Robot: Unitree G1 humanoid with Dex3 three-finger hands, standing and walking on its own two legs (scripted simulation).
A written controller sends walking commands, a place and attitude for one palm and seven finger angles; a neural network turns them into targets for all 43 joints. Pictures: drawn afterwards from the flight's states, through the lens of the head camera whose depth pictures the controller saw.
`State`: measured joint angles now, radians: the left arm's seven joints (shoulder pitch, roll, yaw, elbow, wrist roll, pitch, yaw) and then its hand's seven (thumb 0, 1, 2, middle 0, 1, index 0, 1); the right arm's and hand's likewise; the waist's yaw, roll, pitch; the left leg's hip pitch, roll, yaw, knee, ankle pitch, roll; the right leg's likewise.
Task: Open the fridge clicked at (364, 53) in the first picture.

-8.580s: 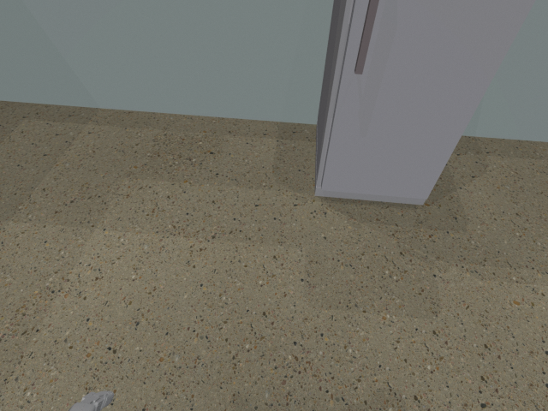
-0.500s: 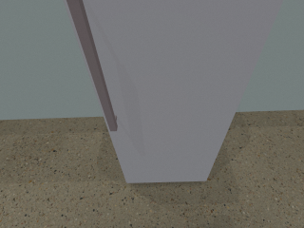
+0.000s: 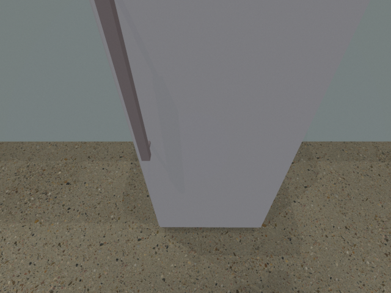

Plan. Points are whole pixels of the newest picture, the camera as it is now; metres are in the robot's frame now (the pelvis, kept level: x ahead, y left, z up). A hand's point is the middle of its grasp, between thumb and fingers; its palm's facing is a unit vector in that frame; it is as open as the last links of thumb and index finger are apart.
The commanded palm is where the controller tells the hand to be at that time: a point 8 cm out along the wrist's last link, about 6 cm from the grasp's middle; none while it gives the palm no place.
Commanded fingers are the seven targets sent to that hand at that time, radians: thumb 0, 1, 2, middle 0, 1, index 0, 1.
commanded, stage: look again from close up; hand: left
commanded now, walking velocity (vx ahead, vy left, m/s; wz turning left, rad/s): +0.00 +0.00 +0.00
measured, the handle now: (132, 91) +0.50 +0.18 +0.16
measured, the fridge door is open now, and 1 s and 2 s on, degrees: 0 0 0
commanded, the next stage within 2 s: raise the hand to about handle height in 0.44 s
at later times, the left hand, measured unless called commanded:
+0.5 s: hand out of the picture +0.01 +0.20 -0.17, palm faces +0.03 -0.97 -0.23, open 7.3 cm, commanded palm none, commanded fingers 0.00 0.90 0.90 -0.20 -0.30 -0.20 -0.30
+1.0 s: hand out of the picture +0.12 +0.22 -0.05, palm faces +0.11 -0.99 +0.00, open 8.8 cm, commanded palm +0.12 +0.27 -0.02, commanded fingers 0.00 0.34 0.66 -0.24 -0.66 -0.24 -0.66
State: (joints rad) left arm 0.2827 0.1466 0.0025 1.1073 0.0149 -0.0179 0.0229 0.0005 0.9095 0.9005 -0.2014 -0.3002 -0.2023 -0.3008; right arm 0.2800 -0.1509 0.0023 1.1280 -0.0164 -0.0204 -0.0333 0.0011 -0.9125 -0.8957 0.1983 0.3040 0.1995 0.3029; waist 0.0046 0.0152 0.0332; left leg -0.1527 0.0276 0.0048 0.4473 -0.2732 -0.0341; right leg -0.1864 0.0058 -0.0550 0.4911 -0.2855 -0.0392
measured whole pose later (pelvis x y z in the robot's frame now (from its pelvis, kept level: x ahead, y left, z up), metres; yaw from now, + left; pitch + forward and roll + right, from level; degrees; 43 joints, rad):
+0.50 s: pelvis -0.01 +0.01 +0.00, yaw +0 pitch -1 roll +1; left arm 0.25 0.18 0.01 1.10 0.02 -0.01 0.02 0.00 0.91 0.90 -0.20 -0.30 -0.20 -0.30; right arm 0.27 -0.16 0.00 1.13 -0.02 -0.02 -0.03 0.00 -0.91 -0.90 0.20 0.30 0.20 0.30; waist 0.00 0.01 0.04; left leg -0.17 0.01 0.01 0.43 -0.24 -0.02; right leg -0.20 -0.01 -0.05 0.48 -0.26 -0.02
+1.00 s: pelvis -0.04 +0.01 -0.07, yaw +1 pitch +10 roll +0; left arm 0.51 0.19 0.18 0.10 -0.27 -0.46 -0.30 0.01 0.57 0.76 -0.23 -0.52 -0.23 -0.52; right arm 0.14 -0.28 -0.07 0.49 0.01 -0.26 -0.03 0.01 -0.91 -0.90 0.20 0.30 0.20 0.30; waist 0.04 -0.04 -0.10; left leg -0.73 0.01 -0.01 1.04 -0.48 -0.02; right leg -0.73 -0.03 -0.07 1.03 -0.48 -0.03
